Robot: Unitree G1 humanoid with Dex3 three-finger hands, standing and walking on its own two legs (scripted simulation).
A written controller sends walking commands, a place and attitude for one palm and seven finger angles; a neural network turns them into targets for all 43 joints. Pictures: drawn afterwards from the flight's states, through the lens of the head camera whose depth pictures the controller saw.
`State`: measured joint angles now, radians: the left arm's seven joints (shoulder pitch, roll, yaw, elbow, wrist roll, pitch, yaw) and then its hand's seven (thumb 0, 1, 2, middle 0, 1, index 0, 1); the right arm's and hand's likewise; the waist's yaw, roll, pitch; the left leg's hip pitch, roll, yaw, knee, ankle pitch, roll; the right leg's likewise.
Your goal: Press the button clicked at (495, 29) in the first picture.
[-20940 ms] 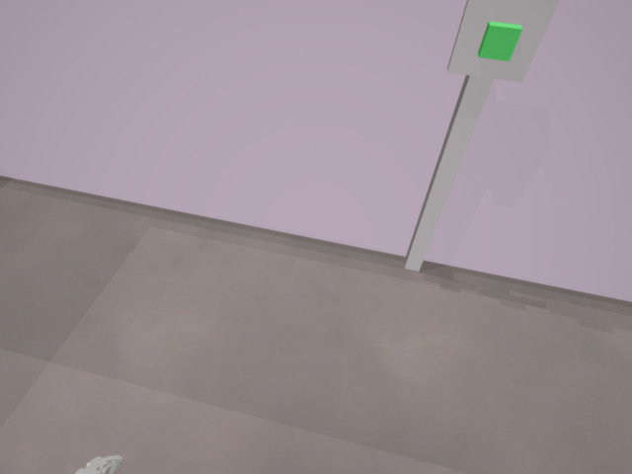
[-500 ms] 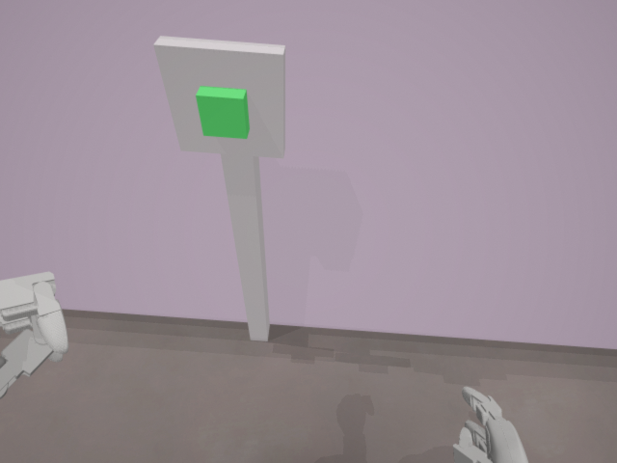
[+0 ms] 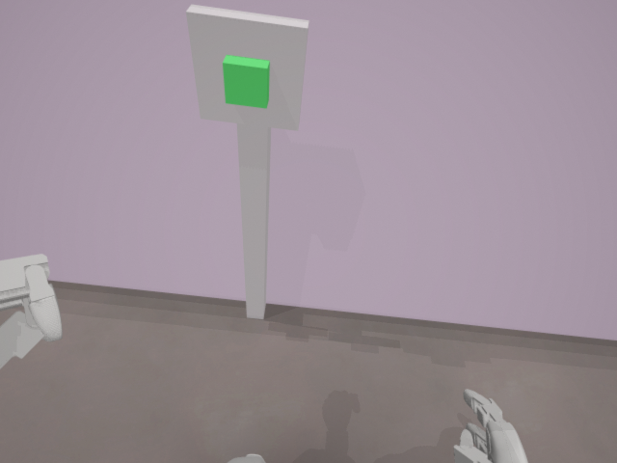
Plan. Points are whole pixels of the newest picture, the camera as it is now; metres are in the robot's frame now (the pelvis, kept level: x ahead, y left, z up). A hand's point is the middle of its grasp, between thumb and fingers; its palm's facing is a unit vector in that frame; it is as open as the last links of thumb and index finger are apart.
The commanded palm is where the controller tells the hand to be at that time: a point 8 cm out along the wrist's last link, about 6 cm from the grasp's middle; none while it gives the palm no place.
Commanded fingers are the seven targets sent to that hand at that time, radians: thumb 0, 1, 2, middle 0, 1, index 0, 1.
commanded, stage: step back with the hand held close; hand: left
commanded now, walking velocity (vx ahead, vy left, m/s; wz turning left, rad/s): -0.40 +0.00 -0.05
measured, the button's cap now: (247, 81) +0.64 +0.15 +0.16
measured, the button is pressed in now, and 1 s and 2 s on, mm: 0 0 0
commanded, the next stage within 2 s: stop stepping back and stand still in 0.16 s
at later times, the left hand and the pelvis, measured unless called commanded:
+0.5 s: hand out of the picture +0.11 +0.24 +0.18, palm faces +0.29 -0.87 -0.39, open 3.1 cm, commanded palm +0.07 +0.28 +0.19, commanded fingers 0.00 0.90 0.90 -1.30 -1.50 -1.30 -1.50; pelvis -0.09 +0.01 +0.00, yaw -6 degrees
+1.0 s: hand out of the picture +0.07 +0.27 +0.17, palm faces +0.39 -0.86 -0.35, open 3.1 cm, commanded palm +0.02 +0.30 +0.19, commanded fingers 0.00 0.90 0.90 -1.30 -1.50 -1.30 -1.50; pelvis -0.13 +0.03 +0.00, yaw -4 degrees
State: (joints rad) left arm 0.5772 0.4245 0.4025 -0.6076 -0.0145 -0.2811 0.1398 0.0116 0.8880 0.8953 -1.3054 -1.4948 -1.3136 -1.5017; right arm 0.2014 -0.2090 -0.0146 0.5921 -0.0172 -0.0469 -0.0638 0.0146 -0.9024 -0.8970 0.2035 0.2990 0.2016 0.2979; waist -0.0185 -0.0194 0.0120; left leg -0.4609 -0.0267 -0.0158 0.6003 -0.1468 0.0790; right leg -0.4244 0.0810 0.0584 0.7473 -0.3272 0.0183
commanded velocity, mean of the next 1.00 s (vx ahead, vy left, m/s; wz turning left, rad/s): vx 0.02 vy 0.00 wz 0.00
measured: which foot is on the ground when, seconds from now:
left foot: down 0.00-0.34, up 0.36-0.46, down 0.48-0.72, up 0.74-0.90, down 0.92-1.00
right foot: up 0.00-0.28, down 0.30-1.00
